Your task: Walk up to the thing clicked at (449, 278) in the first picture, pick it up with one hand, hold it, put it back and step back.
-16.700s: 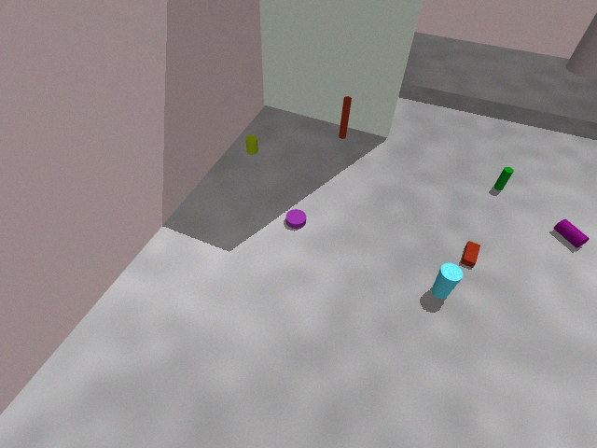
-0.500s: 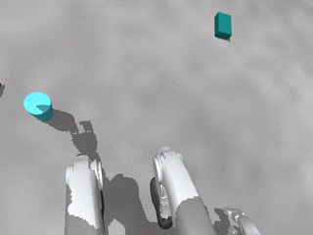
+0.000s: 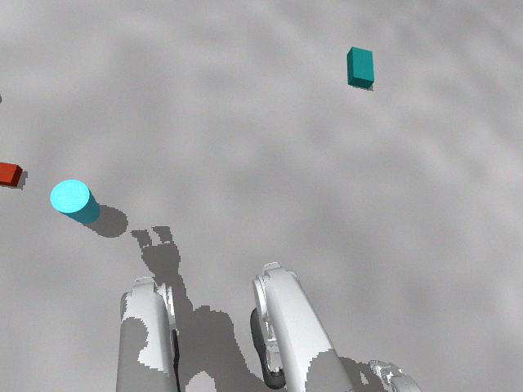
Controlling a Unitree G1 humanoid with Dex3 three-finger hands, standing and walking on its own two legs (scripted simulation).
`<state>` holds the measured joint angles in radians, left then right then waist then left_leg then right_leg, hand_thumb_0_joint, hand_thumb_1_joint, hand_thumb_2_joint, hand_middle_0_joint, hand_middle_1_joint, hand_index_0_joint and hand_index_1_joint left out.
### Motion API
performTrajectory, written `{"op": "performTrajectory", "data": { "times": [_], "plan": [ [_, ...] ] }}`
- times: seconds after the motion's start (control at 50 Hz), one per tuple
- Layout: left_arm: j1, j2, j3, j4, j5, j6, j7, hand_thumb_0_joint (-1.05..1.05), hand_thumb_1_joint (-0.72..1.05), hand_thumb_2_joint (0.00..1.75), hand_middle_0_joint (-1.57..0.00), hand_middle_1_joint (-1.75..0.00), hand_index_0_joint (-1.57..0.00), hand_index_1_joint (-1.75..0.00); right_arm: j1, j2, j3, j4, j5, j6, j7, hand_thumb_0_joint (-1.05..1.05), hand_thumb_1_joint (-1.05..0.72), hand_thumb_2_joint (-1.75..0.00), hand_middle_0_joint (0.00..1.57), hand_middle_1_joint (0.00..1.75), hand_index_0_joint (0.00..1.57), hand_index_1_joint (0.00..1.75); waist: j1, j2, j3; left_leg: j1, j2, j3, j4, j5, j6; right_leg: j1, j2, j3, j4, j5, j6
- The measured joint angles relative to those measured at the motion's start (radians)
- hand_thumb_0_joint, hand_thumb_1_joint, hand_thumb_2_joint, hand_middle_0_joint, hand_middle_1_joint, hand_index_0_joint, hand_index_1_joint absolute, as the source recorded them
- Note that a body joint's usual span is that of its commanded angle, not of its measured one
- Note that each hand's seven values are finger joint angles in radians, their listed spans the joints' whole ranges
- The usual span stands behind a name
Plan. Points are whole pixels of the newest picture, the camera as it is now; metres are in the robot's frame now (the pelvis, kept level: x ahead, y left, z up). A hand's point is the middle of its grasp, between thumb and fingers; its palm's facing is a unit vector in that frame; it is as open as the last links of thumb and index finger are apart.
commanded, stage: go down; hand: left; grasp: from above
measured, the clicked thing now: (79, 205) +0.52 +0.31 -0.45
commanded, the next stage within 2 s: approach in 1.30 s
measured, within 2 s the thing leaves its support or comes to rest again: neither
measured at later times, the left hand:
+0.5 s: hand out of the picture +0.48 +0.35 -0.02, palm faces -0.42 -0.06 -0.91, open 14.2 cm
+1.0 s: hand out of the picture +0.49 +0.36 -0.01, palm faces -0.41 -0.06 -0.91, open 14.3 cm
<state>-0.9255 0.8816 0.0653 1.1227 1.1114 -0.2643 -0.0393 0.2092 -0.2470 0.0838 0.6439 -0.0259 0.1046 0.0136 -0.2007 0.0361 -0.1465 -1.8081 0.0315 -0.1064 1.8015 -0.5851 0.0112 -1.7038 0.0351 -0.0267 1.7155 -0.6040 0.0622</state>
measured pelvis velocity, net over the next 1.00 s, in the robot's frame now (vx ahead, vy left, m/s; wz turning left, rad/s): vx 0.02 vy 0.02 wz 0.00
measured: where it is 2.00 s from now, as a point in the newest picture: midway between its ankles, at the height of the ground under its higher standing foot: (220, 371)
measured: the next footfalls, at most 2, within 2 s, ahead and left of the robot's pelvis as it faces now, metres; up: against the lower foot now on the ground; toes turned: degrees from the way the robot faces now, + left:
none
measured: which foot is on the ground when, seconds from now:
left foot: down 0.00-1.00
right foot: down 0.00-1.00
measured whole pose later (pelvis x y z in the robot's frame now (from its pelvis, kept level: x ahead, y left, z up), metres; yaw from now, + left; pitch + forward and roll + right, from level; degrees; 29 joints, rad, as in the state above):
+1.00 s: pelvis +0.02 +0.02 +0.06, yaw +0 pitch +32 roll -9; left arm -0.91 0.83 0.05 1.20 1.14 -0.23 0.06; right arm 0.22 -0.23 0.06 0.69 -0.02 0.10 0.02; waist -0.19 0.04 -0.15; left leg -1.62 0.04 -0.09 1.62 -0.57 0.03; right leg -1.50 0.03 -0.02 1.50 -0.57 0.06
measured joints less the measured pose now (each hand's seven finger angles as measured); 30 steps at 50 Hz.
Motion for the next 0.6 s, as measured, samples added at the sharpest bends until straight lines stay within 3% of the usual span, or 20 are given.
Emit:
{"op": "performTrajectory", "data": {
  "times": [0.6],
  "plan": [
    [0.018, -0.052, -0.026, 0.064, 0.022, 0.039, 0.085, 0.00, -0.58, 1.01, -0.08, -1.10, -0.08, -1.10, 0.002, 0.014, -0.019, 0.035, 0.006, -0.003, 0.001, 0.00, -0.93, -0.90, 0.20, 0.30, 0.21, 0.30, 0.006, -0.001, -0.010, 0.156, 0.004, 0.014, -0.150, 0.014, 0.014, 0.161, -0.003, 0.006, -0.169, 0.027, -0.006]
  ]
}}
